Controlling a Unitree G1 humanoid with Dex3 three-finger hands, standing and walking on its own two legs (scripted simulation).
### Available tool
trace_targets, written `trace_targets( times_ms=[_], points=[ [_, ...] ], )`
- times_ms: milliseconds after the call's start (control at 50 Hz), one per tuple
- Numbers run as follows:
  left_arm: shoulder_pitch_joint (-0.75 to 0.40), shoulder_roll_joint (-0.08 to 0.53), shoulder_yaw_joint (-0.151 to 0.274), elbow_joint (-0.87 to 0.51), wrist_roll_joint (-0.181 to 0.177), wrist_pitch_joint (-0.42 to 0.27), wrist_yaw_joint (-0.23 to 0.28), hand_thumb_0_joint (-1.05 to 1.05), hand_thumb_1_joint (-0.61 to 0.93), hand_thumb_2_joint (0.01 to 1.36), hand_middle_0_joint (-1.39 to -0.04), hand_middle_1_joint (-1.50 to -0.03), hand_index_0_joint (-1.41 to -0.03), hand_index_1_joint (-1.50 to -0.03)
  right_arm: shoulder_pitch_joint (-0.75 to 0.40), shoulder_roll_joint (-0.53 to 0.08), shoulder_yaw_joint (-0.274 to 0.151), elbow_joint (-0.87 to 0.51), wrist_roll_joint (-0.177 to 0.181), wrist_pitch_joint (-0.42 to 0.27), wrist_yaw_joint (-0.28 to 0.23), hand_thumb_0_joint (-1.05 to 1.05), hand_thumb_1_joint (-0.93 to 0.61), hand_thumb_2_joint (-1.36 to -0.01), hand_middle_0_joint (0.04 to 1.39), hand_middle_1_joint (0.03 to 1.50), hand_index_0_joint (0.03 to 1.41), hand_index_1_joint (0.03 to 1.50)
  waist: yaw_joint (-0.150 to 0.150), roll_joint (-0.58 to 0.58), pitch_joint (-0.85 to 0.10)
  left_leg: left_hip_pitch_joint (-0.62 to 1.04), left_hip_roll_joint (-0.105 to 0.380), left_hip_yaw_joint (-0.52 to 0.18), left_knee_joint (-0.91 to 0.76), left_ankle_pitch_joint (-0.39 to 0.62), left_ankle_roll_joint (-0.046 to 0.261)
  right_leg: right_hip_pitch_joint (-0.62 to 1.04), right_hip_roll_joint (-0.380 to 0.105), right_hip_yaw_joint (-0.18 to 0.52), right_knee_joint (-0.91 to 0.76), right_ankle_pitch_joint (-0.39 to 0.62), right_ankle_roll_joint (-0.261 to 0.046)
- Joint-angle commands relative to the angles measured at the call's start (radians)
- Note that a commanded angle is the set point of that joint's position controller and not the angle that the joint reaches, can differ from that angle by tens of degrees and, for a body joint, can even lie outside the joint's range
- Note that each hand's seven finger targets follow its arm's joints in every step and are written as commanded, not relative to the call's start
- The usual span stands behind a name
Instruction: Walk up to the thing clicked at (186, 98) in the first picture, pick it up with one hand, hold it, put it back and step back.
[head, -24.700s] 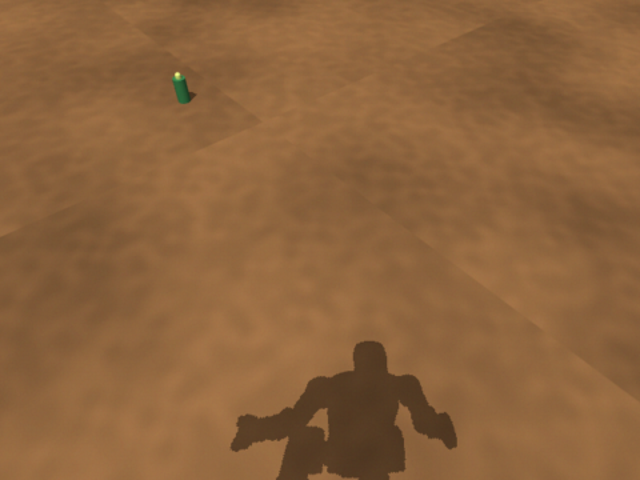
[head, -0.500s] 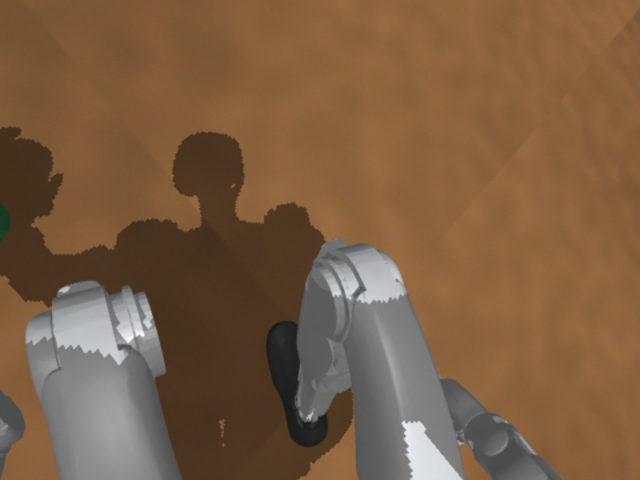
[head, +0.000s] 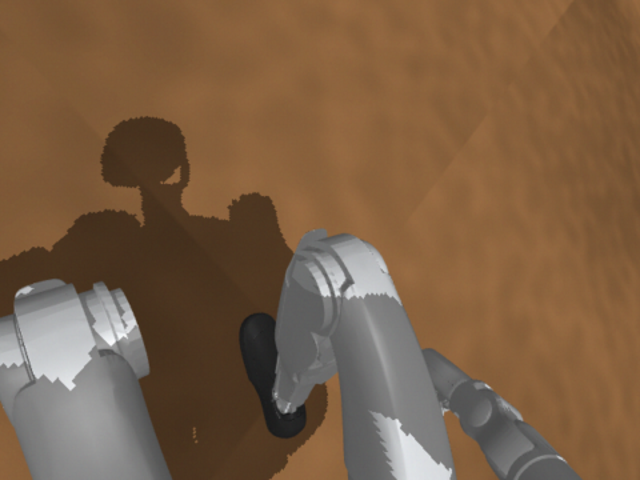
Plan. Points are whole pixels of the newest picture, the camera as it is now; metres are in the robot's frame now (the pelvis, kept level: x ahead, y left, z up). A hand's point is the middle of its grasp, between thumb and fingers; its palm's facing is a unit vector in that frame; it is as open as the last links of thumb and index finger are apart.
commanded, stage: lower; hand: left
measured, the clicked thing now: out of the picture +0.43 +0.33 -0.17
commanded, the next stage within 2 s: loosen in 0.56 s
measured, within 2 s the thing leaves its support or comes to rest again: rests again in 1.24 s
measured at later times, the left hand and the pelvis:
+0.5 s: hand out of the picture +0.43 +0.33 -0.17, palm faces +0.52 -0.85 -0.01, open 10.3 cm; pelvis +0.00 +0.01 +0.00, yaw -2 degrees
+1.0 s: hand out of the picture +0.43 +0.33 -0.17, palm faces +0.52 -0.85 +0.00, open 10.4 cm; pelvis -0.01 +0.01 -0.01, yaw -3 degrees
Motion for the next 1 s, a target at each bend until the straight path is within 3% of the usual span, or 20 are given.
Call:
trace_targets(
  times_ms=[0, 140, 220, 240, 380, 440, 500, 580, 640, 660, 740, 760, 800, 880, 900, 920, 980],
  points=[
    [-0.286, 0.314, 0.031, -0.218, -0.012, -0.132, 0.006, 0.0, 0.273, 1.286, -1.309, -1.402, -1.32, -1.408, 0.068, -0.339, -0.088, -0.011, -0.007, 0.008, -0.018, 0.0, -0.903, -0.906, 0.2, 0.3, 0.2, 0.3, -0.071, 0.555, -0.643, 0.417, 0.045, 0.086, -0.302, 0.139, -0.012, 0.318, 0.038, -0.07, -0.175, 0.174, -0.055],
    [-0.272, 0.311, 0.008, -0.172, -0.006, -0.142, 0.005, 0.0, 0.287, 1.279, -1.302, -1.39, -1.313, -1.396, 0.05, -0.356, -0.073, -0.013, -0.018, 0.008, -0.022, 0.0, -0.904, -0.905, 0.2, 0.3, 0.2, 0.3, -0.094, 0.585, -0.616, 0.46, 0.053, 0.061, -0.315, 0.152, -0.023, 0.302, 0.04, -0.096, -0.158, 0.184, -0.055],
    [-0.246, 0.318, 0.011, -0.153, -0.014, -0.138, 0.002, 0.0, 0.269, 1.277, -1.299, -1.386, -1.309, -1.394, 0.042, -0.357, -0.062, -0.024, -0.019, 0.011, -0.022, 0.0, -0.901, -0.904, 0.2, 0.3, 0.2, 0.3, -0.087, 0.564, -0.612, 0.448, 0.054, 0.057, -0.311, 0.16, -0.021, 0.32, 0.045, -0.101, -0.162, 0.191, -0.053],
    [-0.252, 0.296, 0.003, -0.14, -0.022, -0.137, 0.001, 0.0, 0.266, 1.272, -1.294, -1.381, -1.303, -1.389, 0.037, -0.36, -0.06, -0.029, -0.019, 0.01, -0.023, 0.0, -0.905, -0.905, 0.2, 0.3, 0.2, 0.3, -0.093, 0.546, -0.598, 0.439, 0.054, 0.055, -0.303, 0.158, -0.017, 0.316, 0.045, -0.103, -0.162, 0.194, -0.05],
    [-0.253, 0.351, 0.019, -0.146, -0.015, -0.154, 0.012, 0.0, 0.308, 1.288, -1.312, -1.398, -1.325, -1.403, 0.024, -0.371, -0.048, -0.036, -0.023, 0.013, -0.022, 0.0, -0.897, -0.902, 0.2, 0.3, 0.2, 0.3, -0.094, 0.558, -0.568, 0.43, 0.059, 0.037, -0.315, 0.111, -0.019, 0.3, 0.049, -0.118, -0.159, 0.161, -0.051],
    [-0.241, 0.354, 0.031, -0.159, -0.016, -0.163, 0.019, 0.0, 0.317, 1.279, -1.297, -1.381, -1.309, -1.385, 0.027, -0.37, -0.043, -0.038, -0.029, 0.014, -0.022, 0.0, -0.893, -0.902, 0.2, 0.3, 0.2, 0.3, -0.091, 0.574, -0.594, 0.464, 0.062, 0.034, -0.309, 0.154, -0.025, 0.324, 0.052, -0.119, -0.154, 0.194, -0.05],
    [-0.248, 0.331, 0.009, -0.153, -0.014, -0.17, 0.022, 0.0, 0.328, 1.272, -1.287, -1.368, -1.297, -1.373, 0.016, -0.373, -0.037, -0.044, -0.034, 0.013, -0.023, 0.0, -0.894, -0.903, 0.2, 0.3, 0.2, 0.3, -0.107, 0.593, -0.586, 0.492, 0.067, 0.022, -0.314, 0.194, -0.032, 0.321, 0.051, -0.126, -0.144, 0.223, -0.05],
    [-0.273, 0.358, 0.0, -0.156, -0.006, -0.173, 0.026, 0.0, 0.297, 1.266, -1.291, -1.359, -1.293, -1.372, 0.011, -0.373, -0.029, -0.041, -0.037, 0.015, -0.025, 0.0, -0.895, -0.904, 0.2, 0.3, 0.2, 0.3, -0.111, 0.598, -0.573, 0.485, 0.07, 0.025, -0.307, 0.189, -0.029, 0.324, 0.055, -0.122, -0.149, 0.221, -0.051],
    [-0.269, 0.332, -0.02, -0.125, -0.015, -0.169, 0.021, 0.0, 0.293, 1.254, -1.281, -1.345, -1.284, -1.357, 0.003, -0.372, -0.025, -0.042, -0.038, 0.013, -0.025, 0.0, -0.896, -0.903, 0.2, 0.3, 0.2, 0.3, -0.115, 0.563, -0.54, 0.437, 0.065, 0.035, -0.294, 0.145, -0.018, 0.317, 0.058, -0.121, -0.166, 0.192, -0.048],
    [-0.268, 0.327, -0.023, -0.123, -0.017, -0.169, 0.022, 0.0, 0.286, 1.174, -1.287, -1.326, -1.315, -1.312, 0.009, -0.368, -0.021, -0.04, -0.039, 0.013, -0.025, 0.0, -0.902, -0.899, 0.201, 0.3, 0.2, 0.3, -0.118, 0.566, -0.544, 0.443, 0.066, 0.035, -0.295, 0.15, -0.019, 0.327, 0.059, -0.122, -0.167, 0.195, -0.048],
    [-0.251, 0.361, 0.002, -0.126, -0.016, -0.172, 0.024, 0.0, 0.091, 0.861, -1.109, -1.076, -1.142, -1.05, 0.0, -0.38, -0.023, -0.049, -0.04, 0.017, -0.026, 0.0, -0.905, -0.895, 0.201, 0.3, 0.2, 0.3, -0.106, 0.566, -0.557, 0.463, 0.07, 0.02, -0.306, 0.138, -0.024, 0.32, 0.059, -0.133, -0.161, 0.183, -0.047],
    [-0.242, 0.342, -0.007, -0.115, -0.019, -0.171, 0.024, 0.0, 0.052, 0.827, -1.073, -1.041, -1.105, -1.016, 0.0, -0.375, -0.02, -0.043, -0.041, 0.017, -0.025, 0.0, -0.903, -0.895, 0.201, 0.3, 0.2, 0.3, -0.108, 0.565, -0.549, 0.456, 0.07, 0.023, -0.302, 0.136, -0.022, 0.323, 0.06, -0.13, -0.161, 0.183, -0.047],
    [-0.239, 0.363, 0.01, -0.132, -0.022, -0.173, 0.027, 0.0, -0.042, 0.746, -1.04, -0.982, -1.074, -0.955, -0.003, -0.378, -0.018, -0.047, -0.04, 0.018, -0.027, 0.0, -0.904, -0.894, 0.201, 0.3, 0.2, 0.3, -0.1, 0.564, -0.565, 0.463, 0.071, 0.018, -0.304, 0.156, -0.024, 0.334, 0.061, -0.135, -0.158, 0.195, -0.047],
    [-0.247, 0.369, 0.001, -0.126, -0.023, -0.169, 0.028, 0.0, -0.133, 0.608, -0.952, -0.853, -0.981, -0.826, -0.009, -0.37, -0.01, -0.052, -0.038, 0.016, -0.028, 0.0, -0.899, -0.892, 0.201, 0.3, 0.2, 0.3, -0.101, 0.554, -0.54, 0.422, 0.069, 0.027, -0.296, 0.129, -0.016, 0.333, 0.068, -0.131, -0.167, 0.18, -0.049],
    [-0.242, 0.356, 0.001, -0.128, -0.025, -0.169, 0.028, 0.0, -0.201, 0.622, -0.872, -0.79, -0.901, -0.782, -0.012, -0.375, -0.014, -0.057, -0.038, 0.016, -0.029, 0.0, -0.909, -0.898, 0.201, 0.3, 0.2, 0.3, -0.107, 0.551, -0.545, 0.439, 0.071, 0.02, -0.3, 0.141, -0.019, 0.333, 0.067, -0.136, -0.163, 0.188, -0.048],
    [-0.238, 0.344, -0.016, -0.112, -0.02, -0.165, 0.027, 0.0, -0.121, 0.702, -0.949, -0.87, -0.946, -0.862, -0.01, -0.368, -0.01, -0.052, -0.04, 0.016, -0.029, 0.0, -0.891, -0.898, 0.2, 0.3, 0.2, 0.3, -0.103, 0.556, -0.531, 0.429, 0.069, 0.027, -0.298, 0.128, -0.017, 0.327, 0.068, -0.132, -0.168, 0.176, -0.049],
    [-0.241, 0.359, -0.016, -0.118, -0.01, -0.161, 0.031, 0.0, -0.235, 0.511, -0.709, -0.639, -0.72, -0.632, -0.007, -0.372, -0.014, -0.053, -0.04, 0.016, -0.029, 0.0, -0.901, -0.897, 0.201, 0.3, 0.2, 0.3, -0.103, 0.556, -0.534, 0.437, 0.072, 0.021, -0.303, 0.135, -0.019, 0.321, 0.069, -0.134, -0.163, 0.182, -0.051]
  ],
)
